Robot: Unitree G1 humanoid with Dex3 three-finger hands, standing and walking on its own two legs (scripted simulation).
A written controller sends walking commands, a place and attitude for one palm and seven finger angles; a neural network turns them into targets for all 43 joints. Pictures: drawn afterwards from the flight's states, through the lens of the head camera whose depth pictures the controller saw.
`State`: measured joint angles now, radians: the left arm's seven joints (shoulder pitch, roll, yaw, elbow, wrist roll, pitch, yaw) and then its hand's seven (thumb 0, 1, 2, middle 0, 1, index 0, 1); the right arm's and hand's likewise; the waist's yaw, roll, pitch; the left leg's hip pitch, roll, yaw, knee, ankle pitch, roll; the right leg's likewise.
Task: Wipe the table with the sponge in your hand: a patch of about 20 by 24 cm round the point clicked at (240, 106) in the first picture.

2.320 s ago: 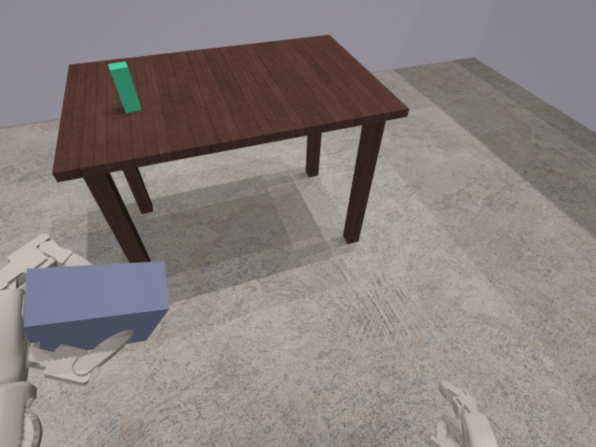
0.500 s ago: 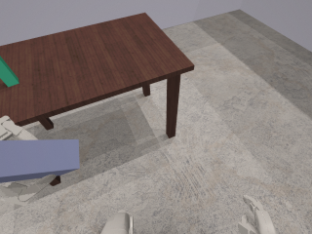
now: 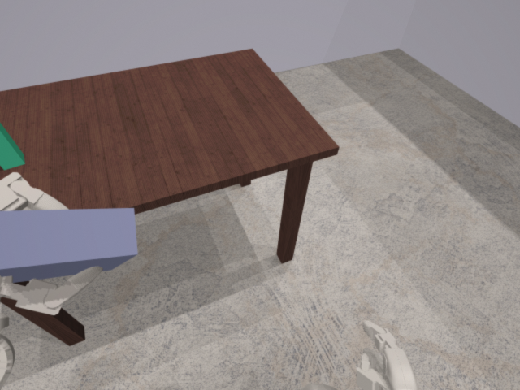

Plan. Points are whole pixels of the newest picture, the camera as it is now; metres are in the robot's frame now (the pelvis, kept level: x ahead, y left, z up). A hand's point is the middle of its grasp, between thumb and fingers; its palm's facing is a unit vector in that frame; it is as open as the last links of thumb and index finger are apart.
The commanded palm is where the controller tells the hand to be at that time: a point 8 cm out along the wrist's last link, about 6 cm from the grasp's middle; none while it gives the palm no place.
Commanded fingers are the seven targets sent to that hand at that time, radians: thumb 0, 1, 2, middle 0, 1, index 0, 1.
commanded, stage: take the last steps up to it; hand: left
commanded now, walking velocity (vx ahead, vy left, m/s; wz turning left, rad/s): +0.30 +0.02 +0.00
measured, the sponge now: (85, 245) +0.24 +0.21 +0.17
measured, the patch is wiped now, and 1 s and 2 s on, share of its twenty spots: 0.00 0.00 0.00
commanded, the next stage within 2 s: come to a stop and stand still in 1.18 s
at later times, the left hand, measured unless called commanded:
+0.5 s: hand (144, 186) +0.32 +0.16 +0.18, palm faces +0.34 -0.79 -0.52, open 9.4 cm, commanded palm +0.26 +0.22 +0.18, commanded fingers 0.00 0.10 1.30 -1.20 -1.60 -1.20 -1.60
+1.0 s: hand (144, 145) +0.38 +0.18 +0.19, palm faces +0.41 -0.75 -0.51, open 9.4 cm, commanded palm +0.34 +0.23 +0.18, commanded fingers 0.00 0.10 1.30 -1.20 -1.60 -1.20 -1.60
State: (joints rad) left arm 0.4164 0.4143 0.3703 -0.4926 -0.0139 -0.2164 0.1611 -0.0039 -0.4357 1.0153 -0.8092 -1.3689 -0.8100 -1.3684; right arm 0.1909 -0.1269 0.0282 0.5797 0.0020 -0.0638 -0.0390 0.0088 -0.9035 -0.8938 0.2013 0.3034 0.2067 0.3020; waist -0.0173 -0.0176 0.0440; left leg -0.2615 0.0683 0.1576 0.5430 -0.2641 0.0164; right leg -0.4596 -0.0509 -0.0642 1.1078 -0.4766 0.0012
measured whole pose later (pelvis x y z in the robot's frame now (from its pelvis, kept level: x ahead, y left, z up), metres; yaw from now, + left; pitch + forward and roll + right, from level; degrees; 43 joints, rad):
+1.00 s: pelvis +0.19 -0.06 +0.00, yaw +2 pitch +0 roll +1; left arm 0.52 0.42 0.38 -0.56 -0.02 -0.23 0.15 0.00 -0.44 1.02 -0.81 -1.37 -0.81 -1.37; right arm 0.22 -0.12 0.04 0.60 0.00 -0.11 -0.04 0.01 -0.90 -0.89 0.21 0.30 0.21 0.30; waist 0.02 0.02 0.04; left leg -0.28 0.06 0.12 0.54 -0.25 -0.01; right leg -0.35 -0.05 -0.13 0.65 -0.37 0.03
